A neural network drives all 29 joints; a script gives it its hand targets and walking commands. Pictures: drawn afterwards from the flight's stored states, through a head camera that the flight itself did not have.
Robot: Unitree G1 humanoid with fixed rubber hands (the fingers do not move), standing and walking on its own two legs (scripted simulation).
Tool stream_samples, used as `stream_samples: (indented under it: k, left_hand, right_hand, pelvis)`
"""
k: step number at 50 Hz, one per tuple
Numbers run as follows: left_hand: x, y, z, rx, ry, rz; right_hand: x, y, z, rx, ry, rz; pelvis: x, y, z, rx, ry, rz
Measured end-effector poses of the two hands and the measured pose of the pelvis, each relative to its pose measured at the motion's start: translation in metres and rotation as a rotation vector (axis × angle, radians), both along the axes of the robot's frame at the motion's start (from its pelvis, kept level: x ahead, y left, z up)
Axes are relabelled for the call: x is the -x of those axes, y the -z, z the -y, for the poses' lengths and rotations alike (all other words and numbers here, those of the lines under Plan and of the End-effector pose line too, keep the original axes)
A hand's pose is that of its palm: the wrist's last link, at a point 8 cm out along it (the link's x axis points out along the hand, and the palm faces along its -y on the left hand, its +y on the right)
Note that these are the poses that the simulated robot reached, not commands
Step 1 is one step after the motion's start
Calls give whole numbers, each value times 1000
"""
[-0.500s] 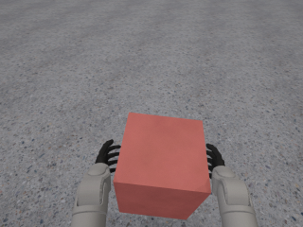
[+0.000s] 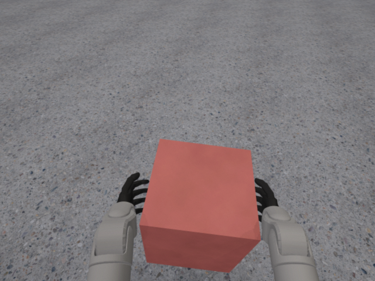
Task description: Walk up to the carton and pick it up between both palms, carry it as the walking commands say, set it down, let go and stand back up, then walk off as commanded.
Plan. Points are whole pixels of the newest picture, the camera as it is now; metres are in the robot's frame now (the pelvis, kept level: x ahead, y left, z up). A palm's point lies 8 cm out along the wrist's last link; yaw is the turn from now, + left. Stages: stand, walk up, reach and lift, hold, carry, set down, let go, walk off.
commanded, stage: carry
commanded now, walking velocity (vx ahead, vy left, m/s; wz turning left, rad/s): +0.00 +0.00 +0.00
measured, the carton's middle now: (196, 209) +0.30 +0.00 -0.03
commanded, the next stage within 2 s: hold in 0.04 s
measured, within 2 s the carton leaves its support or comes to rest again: neither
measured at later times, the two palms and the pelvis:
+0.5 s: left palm (134, 192) +0.31 +0.14 +0.03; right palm (268, 183) +0.32 -0.16 +0.05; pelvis +0.04 -0.02 +0.01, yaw +14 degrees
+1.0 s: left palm (122, 202) +0.29 +0.16 +0.03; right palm (259, 201) +0.29 -0.14 +0.02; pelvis +0.02 +0.01 +0.01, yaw +13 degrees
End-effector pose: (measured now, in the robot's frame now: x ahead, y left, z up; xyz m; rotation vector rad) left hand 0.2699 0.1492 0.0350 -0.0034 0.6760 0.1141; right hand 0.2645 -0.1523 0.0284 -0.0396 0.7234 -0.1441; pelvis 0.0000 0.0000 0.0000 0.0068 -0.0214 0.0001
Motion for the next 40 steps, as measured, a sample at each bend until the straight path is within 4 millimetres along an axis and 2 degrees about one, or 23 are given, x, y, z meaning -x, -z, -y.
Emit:
stream_samples:
  k: [4,10,19,23,30,34,40]
  left_hand:
    - [2,0,1,-25,7,-8]
    - [2,-1,2,-41,-18,-3]
    - [-35,-6,16,10,-31,63]
    - [-40,-2,14,50,-49,78]
    - [-26,8,-4,73,-102,34]
    - [-19,10,-13,69,-114,19]
    - [-19,6,-18,60,-102,22]
  right_hand:
    - [-1,2,1,-7,-10,-7]
    - [-10,4,2,-14,-43,-1]
    - [-49,-15,16,-29,-1,65]
    - [-58,-22,13,-16,4,79]
    - [-59,-17,-6,8,-48,34]
    - [-54,-13,-15,4,-58,20]
    - [-48,-10,-19,-7,-45,23]
  pelvis:
    - [2,-3,0,9,-25,45]
    - [-2,-9,6,3,-191,89]
    - [-18,-5,17,-5,-268,86]
    - [-32,-6,21,-5,-260,84]
    - [-45,-13,16,8,-255,48]
    - [-43,-14,10,11,-259,34]
    - [-34,-13,1,9,-249,28]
